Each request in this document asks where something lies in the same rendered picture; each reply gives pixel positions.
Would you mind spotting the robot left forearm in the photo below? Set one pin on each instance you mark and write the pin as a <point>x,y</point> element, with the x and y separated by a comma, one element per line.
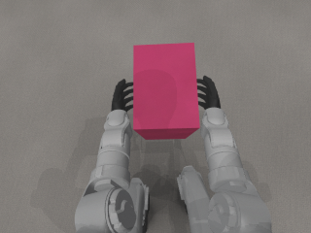
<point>113,156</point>

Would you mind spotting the robot right upper arm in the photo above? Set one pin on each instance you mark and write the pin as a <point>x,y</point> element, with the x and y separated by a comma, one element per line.
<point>236,212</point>

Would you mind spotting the right robot hand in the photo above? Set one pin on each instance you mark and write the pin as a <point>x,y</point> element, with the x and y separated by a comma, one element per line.
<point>211,98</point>

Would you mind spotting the robot left upper arm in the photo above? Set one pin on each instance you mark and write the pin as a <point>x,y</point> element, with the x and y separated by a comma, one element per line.
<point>106,211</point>

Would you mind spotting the left robot hand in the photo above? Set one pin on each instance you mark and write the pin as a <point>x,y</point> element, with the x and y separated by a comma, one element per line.
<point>118,102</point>

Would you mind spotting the robot right forearm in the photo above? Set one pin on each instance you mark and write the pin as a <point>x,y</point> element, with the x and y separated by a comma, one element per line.
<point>226,171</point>

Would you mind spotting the carton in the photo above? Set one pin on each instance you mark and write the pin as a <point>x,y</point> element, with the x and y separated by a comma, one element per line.
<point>165,97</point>

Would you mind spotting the left robot shin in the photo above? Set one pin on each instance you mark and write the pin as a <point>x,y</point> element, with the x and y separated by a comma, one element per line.
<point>137,180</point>

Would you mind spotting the right robot thigh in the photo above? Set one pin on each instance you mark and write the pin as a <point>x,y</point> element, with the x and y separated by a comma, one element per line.
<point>194,192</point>

